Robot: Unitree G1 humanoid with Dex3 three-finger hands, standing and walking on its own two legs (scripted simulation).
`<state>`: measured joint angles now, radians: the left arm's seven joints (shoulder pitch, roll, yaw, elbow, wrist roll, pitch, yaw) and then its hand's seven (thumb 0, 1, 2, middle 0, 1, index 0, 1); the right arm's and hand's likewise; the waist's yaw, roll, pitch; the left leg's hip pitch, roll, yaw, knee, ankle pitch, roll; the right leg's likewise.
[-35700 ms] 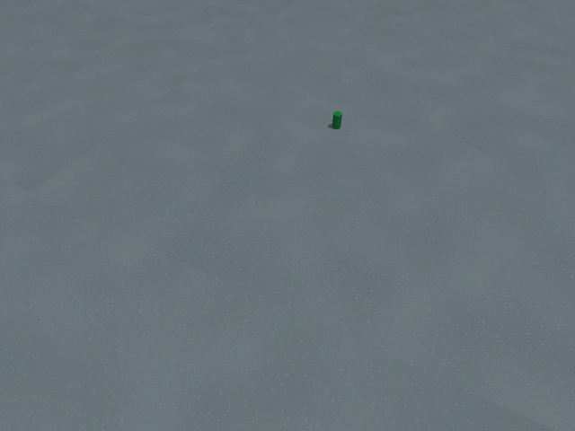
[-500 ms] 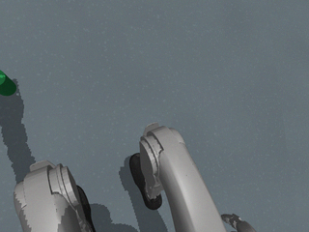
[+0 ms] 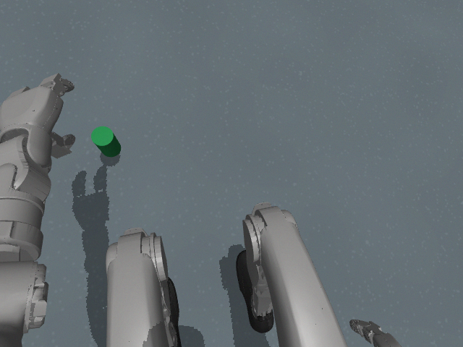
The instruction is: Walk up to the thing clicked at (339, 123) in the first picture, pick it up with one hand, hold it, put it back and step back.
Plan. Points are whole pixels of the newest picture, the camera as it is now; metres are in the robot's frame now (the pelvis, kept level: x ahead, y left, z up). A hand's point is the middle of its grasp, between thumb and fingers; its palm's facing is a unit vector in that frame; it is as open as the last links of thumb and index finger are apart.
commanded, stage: home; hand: left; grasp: from above
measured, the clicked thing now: (107, 142) +0.56 +0.23 -0.36
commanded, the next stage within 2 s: none
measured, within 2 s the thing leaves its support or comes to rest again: neither
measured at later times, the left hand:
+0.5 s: hand (11, 230) +0.31 +0.21 +0.09, palm faces -0.06 -0.89 -0.45, open 7.4 cm
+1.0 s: hand out of the picture +0.23 +0.20 +0.26, palm faces +0.17 -0.96 -0.22, open 7.4 cm
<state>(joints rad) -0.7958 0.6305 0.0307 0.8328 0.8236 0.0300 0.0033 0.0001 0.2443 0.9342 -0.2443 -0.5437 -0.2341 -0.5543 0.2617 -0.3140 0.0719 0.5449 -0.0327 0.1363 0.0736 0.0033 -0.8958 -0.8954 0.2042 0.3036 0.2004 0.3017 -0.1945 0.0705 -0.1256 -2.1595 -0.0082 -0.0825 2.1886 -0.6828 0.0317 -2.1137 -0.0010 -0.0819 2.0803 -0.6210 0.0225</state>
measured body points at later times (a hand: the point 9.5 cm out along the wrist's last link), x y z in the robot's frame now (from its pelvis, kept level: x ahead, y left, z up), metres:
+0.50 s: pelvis +0.02 -0.01 +0.20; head +0.13 +0.02 +0.63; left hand +0.31 +0.25 +0.12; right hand +0.20 -0.24 +0.09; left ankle +0.07 +0.11 -0.37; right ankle +0.11 -0.13 -0.37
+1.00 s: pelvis +0.08 +0.00 +0.31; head +0.10 +0.00 +0.76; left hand +0.22 +0.25 +0.28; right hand +0.26 -0.23 +0.24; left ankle +0.07 +0.11 -0.37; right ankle +0.11 -0.13 -0.37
